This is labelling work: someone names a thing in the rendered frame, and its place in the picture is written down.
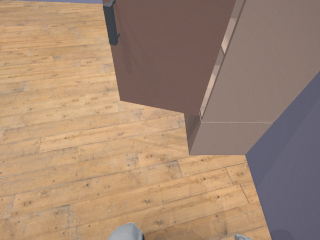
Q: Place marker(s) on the handle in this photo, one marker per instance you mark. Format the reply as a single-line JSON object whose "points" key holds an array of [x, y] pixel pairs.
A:
{"points": [[109, 15]]}

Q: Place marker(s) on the cupboard door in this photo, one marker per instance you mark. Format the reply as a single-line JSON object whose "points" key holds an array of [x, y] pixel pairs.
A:
{"points": [[167, 50]]}

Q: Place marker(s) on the robot left thigh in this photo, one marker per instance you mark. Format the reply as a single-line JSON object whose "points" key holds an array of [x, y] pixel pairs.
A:
{"points": [[126, 232]]}

